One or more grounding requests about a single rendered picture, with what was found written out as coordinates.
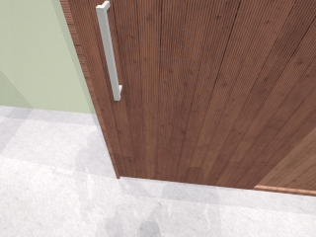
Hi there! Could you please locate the handle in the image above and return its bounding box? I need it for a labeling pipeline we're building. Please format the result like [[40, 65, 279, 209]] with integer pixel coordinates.
[[96, 0, 122, 101]]

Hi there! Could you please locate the wardrobe door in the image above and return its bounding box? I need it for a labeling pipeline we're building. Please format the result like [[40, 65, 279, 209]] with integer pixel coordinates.
[[67, 0, 316, 190], [258, 127, 316, 192]]

